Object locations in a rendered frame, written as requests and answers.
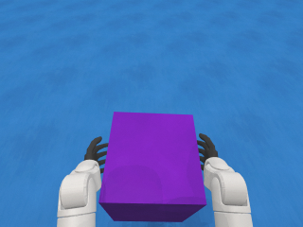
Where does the carton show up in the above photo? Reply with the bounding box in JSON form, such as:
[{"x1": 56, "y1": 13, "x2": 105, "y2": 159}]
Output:
[{"x1": 98, "y1": 112, "x2": 207, "y2": 222}]

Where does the left robot forearm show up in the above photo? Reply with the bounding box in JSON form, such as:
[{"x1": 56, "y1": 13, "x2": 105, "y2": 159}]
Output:
[{"x1": 57, "y1": 160, "x2": 102, "y2": 227}]

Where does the robot right hand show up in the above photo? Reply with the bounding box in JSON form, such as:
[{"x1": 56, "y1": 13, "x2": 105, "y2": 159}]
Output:
[{"x1": 197, "y1": 133, "x2": 219, "y2": 171}]

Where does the right robot forearm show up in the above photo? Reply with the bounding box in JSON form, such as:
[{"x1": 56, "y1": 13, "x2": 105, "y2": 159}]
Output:
[{"x1": 204, "y1": 157, "x2": 253, "y2": 227}]

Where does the robot left hand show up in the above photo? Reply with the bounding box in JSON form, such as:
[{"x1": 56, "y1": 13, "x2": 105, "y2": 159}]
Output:
[{"x1": 83, "y1": 136, "x2": 109, "y2": 174}]

